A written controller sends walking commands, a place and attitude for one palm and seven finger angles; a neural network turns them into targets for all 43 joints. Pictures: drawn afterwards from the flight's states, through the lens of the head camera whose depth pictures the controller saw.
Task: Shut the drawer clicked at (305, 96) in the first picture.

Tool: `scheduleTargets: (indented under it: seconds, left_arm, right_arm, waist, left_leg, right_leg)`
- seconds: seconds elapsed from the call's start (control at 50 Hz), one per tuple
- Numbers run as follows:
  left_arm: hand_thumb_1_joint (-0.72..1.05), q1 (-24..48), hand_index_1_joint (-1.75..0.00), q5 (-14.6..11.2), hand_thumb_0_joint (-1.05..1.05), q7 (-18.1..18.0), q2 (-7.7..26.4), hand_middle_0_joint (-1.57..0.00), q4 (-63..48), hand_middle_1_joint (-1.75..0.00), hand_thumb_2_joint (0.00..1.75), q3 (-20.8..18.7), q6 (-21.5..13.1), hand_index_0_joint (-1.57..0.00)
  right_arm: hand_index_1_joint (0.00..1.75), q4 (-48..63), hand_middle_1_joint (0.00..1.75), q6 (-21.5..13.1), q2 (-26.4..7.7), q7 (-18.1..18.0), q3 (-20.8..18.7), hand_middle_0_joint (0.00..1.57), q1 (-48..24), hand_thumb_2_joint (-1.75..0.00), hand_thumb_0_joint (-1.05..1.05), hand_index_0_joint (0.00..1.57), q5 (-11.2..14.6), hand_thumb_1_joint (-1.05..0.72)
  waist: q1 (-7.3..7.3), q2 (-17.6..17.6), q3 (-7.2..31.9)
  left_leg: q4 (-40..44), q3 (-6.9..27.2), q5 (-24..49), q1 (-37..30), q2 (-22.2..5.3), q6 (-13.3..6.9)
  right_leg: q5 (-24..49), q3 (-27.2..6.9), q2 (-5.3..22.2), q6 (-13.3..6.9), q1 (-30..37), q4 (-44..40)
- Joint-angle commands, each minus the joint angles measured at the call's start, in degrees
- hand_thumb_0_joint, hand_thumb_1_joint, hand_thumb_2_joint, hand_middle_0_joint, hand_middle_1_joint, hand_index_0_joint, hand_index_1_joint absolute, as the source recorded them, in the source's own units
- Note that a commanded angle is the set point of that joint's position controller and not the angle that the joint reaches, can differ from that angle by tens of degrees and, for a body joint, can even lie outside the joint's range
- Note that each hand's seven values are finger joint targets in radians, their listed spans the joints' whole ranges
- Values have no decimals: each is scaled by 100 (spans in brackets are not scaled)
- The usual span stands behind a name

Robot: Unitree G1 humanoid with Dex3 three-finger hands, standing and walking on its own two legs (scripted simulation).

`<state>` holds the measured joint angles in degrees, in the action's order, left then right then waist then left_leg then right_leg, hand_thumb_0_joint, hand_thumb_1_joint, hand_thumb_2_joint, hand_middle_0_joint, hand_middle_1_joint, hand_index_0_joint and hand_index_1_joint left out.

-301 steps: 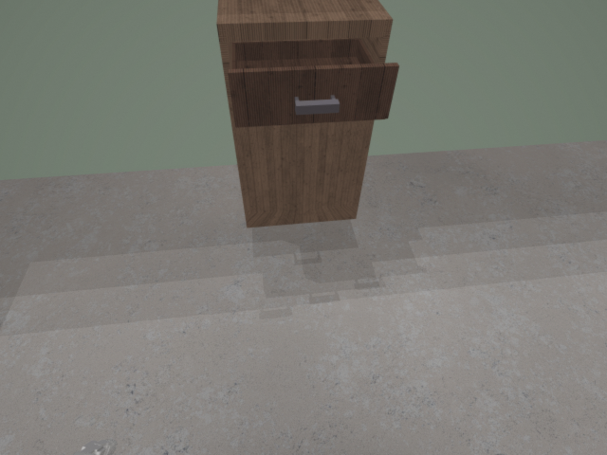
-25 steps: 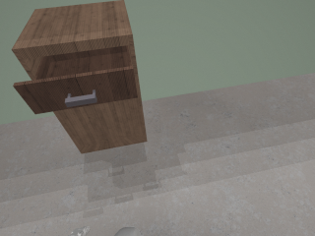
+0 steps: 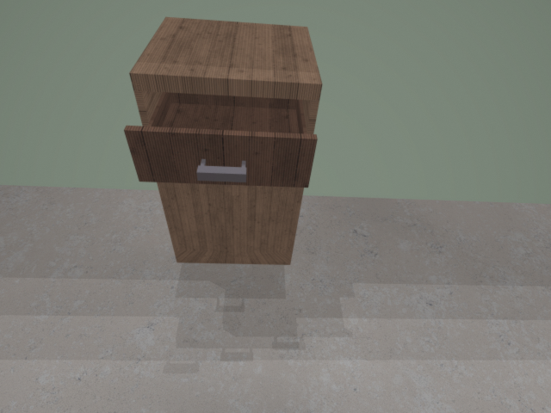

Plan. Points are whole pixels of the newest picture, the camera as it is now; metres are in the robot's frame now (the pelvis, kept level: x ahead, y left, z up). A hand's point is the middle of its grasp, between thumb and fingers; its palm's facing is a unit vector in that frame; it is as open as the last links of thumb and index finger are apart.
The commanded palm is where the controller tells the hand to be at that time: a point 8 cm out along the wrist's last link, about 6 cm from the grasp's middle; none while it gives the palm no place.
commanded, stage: take the last steps up to it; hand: left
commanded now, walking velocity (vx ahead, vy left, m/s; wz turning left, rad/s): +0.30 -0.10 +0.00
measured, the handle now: (222, 168) +0.66 +0.18 -0.06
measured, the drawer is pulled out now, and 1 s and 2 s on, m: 0.18 0.18 0.18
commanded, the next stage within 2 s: come to a stop and stand still in 0.78 s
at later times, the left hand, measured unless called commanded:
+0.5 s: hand out of the picture +0.09 +0.09 -0.17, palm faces +0.09 -0.98 -0.20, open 7.3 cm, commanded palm none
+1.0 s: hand (210, 409) +0.18 +0.12 -0.19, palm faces +0.11 -0.98 -0.15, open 7.4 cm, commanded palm none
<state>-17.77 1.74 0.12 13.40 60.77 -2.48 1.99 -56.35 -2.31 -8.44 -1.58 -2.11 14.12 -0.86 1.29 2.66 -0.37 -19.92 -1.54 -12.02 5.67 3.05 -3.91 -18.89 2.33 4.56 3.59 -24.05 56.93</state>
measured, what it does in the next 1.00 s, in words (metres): walks ahead: right foot, then left foot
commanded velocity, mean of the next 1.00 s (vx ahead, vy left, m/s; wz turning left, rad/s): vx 0.17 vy -0.05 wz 0.03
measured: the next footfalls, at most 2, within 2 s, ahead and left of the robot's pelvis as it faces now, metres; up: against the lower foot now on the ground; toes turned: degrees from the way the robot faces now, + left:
right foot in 0.28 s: +0.13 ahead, -0.16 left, +0.00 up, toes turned -5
left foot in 0.82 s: +0.29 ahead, +0.06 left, +0.00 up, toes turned +8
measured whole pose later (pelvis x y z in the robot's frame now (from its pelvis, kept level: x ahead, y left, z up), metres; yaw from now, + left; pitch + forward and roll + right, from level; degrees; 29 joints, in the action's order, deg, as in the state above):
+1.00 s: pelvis +0.22 -0.04 -0.01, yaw +1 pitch -2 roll +1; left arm -20.4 1.1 -1.6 8.1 64.9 -2.3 -0.1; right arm -57.9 -3.8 -6.6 -2.6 -2.6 8.7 -0.4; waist 2.0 3.2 -2.8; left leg -26.0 -8.6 -11.9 12.0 0.1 -3.0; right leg -21.5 2.9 4.7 1.3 -22.8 54.4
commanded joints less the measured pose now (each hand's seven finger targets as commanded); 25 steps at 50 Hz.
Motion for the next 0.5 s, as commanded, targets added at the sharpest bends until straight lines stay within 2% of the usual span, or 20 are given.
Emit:
scheduleTargets:
  seconds: [0.0, 0.04, 0.06, 0.08, 0.14, 0.18, 0.2, 0.22, 0.24, 0.26, 0.28, 0.3, 0.32, 0.34, 0.36, 0.38, 0.42, 0.48]
  left_arm:
    - [90, 509, -30, -8, 0, 47, 216, -20, -466, -30, 90, -58, -155, -20]
    - [90, 626, -30, -19, 0, 66, 138, -20, -509, -30, 90, -63, -170, -20]
    - [90, 755, -30, -24, 0, 76, 156, -20, -539, -30, 90, -70, -183, -20]
    - [90, 761, -30, -32, 0, 87, 96, -20, -561, -30, 90, -72, -197, -20]
    - [90, 810, -30, -41, 0, 102, -21, -20, -554, -30, 90, -85, -241, -20]
    - [90, 643, -30, -43, 0, 110, -42, -20, -511, -30, 90, -126, -272, -20]
    - [90, 430, -30, -43, 0, 110, -30, -20, -418, -30, 90, -143, -301, -20]
    - [90, 56, -30, -38, 0, 94, 16, -20, -265, -30, 90, -162, -339, -20]
    - [90, -426, -30, -23, 0, 59, 183, -20, -88, -30, 90, -202, -398, -20]
    - [90, -904, -30, 11, 0, 0, 648, -20, 55, -30, 90, -276, -468, -20]
    - [90, -1394, -30, -72, 0, -48, 961, -20, 97, -30, 90, -323, -461, -20]
    - [90, -1184, -30, -119, 0, -71, 841, -20, 82, -30, 90, -297, -477, -20]
    - [90, -719, -30, -107, 0, -100, 612, -20, -1, -30, 90, -246, -471, -20]
    - [90, -343, -30, -97, 0, -119, 369, -20, -100, -30, 90, -185, -497, -20]
    - [90, -155, -30, -89, 0, -141, 198, -20, -127, -30, 90, -145, -525, -20]
    - [90, -135, -30, -86, 0, -146, 42, -20, -122, -30, 90, -96, -562, -20]
    - [90, -264, -30, -80, 0, -155, -76, -20, -41, -30, 90, -40, -607, -20]
    - [90, -559, -30, -74, 0, -160, -50, -20, 84, -30, 90, -36, -674, -20]
  right_arm:
    - [30, -109, 30, -25, -976, -37, -200, 20, 796, -90, 0, 20, -29, -90]
    - [30, -160, 30, -32, -1014, -38, -213, 20, 829, -90, 0, 20, -54, -90]
    - [30, -209, 30, -32, -1016, -31, -229, 20, 874, -90, 0, 20, -56, -90]
    - [30, -224, 30, -29, -1066, -28, -233, 20, 864, -90, 0, 20, -68, -90]
    - [30, -330, 30, -9, -1074, -14, -252, 20, 890, -90, 0, 20, -94, -90]
    - [30, -405, 30, -2, -1050, -9, -245, 20, 859, -90, 0, 20, -96, -90]
    - [30, -435, 30, 10, -1018, -11, -234, 20, 827, -90, 0, 20, -91, -90]
    - [30, -469, 30, 19, -931, -8, -215, 20, 814, -90, 0, 20, -81, -90]
    - [30, -492, 30, 7, -766, 8, -181, 20, 853, -90, 0, 20, -56, -90]
    - [30, -415, 30, -19, -403, 50, -104, 20, 974, -90, 0, 20, 2, -90]
    - [30, -176, 30, -17, -506, 80, -77, 20, 673, -90, 0, 20, -16, -90]
    - [30, -179, 30, 28, -714, 117, -167, 20, 431, -90, 0, 20, -38, -90]
    - [30, -206, 30, 49, -640, 142, -212, 20, 381, -90, 0, 20, -51, -90]
    - [30, -310, 30, 91, -556, 163, -226, 20, 553, -90, 0, 20, -74, -90]
    - [30, -426, 30, 136, -406, 184, -223, 20, 748, -90, 0, 20, -80, -90]
    - [30, -496, 30, 173, -282, 190, -215, 20, 869, -90, 0, 20, -97, -90]
    - [30, -500, 30, 225, -245, 195, -214, 20, 942, -90, 0, 20, -103, -90]
    - [30, -368, 30, 204, -261, 221, -233, 20, 567, -90, 0, 20, -91, -90]
  waist:
    - [-349, -773, -691]
    - [-350, -807, -765]
    - [-396, -764, -772]
    - [-366, -826, -733]
    - [-353, -924, -819]
    - [-239, -922, -737]
    - [-130, -845, -651]
    - [31, -675, -530]
    - [220, -206, -360]
    - [376, 1088, -106]
    - [571, 1470, 34]
    - [494, 1111, -240]
    - [242, 626, -554]
    - [6, 165, -595]
    - [-156, -59, -568]
    - [-249, -52, -646]
    - [-291, 255, -694]
    - [-208, 63, -702]
  left_leg:
    - [1260, 1730, -776, -110, -1884, -759]
    - [1301, 1732, -973, -19, -1906, -770]
    - [1308, 1792, -1049, 34, -1918, -779]
    - [1285, 1717, -1125, 92, -1910, -761]
    - [1180, 1629, -1284, 564, -1826, -682]
    - [1001, 1524, -1323, 791, -1761, -621]
    - [720, 1366, -1302, 956, -1663, -516]
    - [214, 1171, -1292, 1213, -1445, -347]
    - [-622, 816, -1397, 1694, -1105, -143]
    - [-2276, 28, -1629, 2773, -455, 127]
    - [-3531, -92, -2299, 3252, -326, 140]
    - [-4248, 256, -1841, 3256, -587, 74]
    - [-4577, 233, -1361, 3312, -735, 99]
    - [-4638, 234, -902, 3105, -866, 172]
    - [-4584, 189, -594, 2837, -934, 251]
    - [-4517, 127, -353, 2696, -955, 318]
    - [-4357, 28, -111, 2610, -983, 411]
    - [-4001, -13, 64, 2881, -1013, 475]
  right_leg:
    - [93, -203, 215, -25, -1038, -388]
    - [84, -174, 225, -56, -945, -767]
    - [46, -161, 202, -79, -838, -943]
    - [31, -130, 189, -99, -703, -1159]
    - [43, 40, 35, -159, -68, -1670]
    - [140, 126, -94, -197, 458, -2039]
    - [274, 215, -175, -203, 952, -2445]
    - [496, 280, -269, -219, 1633, -2916]
    - [214, -71, -29, -318, 2424, -3367]
    - [-894, -1612, 1110, -761, 3380, -4039]
    - [-1644, -2983, 1925, -1239, 3175, -4818]
    - [-2408, -3073, 1882, -1335, 2380, -5164]
    - [-2355, -2779, 1791, -1368, 1917, -5199]
    - [-1752, -2138, 1575, -1272, 1561, -5139]
    - [-1102, -1570, 1349, -1179, 1368, -5109]
    - [-504, -1110, 1149, -1089, 1140, -5097]
    - [8, -724, 1005, -1089, 994, -5148]
    - [577, -715, 1033, -1245, 1354, -5129]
